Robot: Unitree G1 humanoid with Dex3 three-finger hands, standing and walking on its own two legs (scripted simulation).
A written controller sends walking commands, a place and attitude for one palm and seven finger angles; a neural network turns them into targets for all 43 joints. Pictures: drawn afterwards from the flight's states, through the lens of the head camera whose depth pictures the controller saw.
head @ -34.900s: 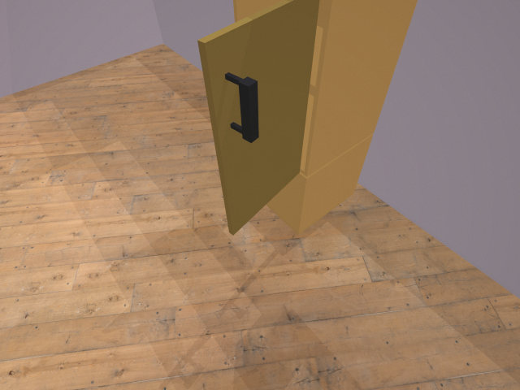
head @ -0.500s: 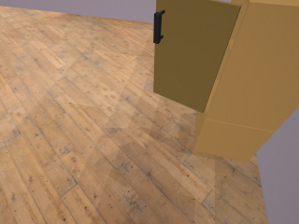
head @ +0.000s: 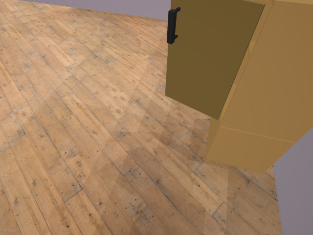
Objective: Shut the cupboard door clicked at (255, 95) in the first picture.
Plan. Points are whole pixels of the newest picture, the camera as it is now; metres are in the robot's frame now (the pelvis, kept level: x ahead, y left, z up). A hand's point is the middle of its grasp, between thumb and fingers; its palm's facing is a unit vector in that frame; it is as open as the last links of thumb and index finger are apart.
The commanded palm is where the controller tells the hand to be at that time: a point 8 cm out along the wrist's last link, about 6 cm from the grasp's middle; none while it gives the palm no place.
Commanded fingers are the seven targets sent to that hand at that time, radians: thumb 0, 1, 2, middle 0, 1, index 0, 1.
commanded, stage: walk to a spot facing it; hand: left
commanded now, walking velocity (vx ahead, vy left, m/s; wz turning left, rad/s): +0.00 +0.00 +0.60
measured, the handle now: (174, 25) +0.89 -0.05 +0.11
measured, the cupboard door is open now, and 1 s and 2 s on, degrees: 72 72 72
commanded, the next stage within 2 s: turn to face it in 1.78 s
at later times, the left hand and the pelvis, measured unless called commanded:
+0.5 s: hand out of the picture +0.07 +0.24 -0.15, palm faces +0.27 -0.92 -0.27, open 7.4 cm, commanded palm none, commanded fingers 0.00 0.90 0.90 -0.20 -0.30 -0.20 -0.30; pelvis +0.00 +0.00 +0.00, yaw +18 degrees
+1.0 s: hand out of the picture -0.09 +0.14 -0.17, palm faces +0.63 -0.73 -0.26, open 7.4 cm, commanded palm none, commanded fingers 0.00 0.90 0.90 -0.20 -0.30 -0.20 -0.30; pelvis +0.01 -0.03 -0.01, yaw +40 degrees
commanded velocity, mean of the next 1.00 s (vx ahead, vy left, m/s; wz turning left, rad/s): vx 0.03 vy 0.00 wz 0.60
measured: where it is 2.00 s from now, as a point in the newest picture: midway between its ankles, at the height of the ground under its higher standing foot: outside the picture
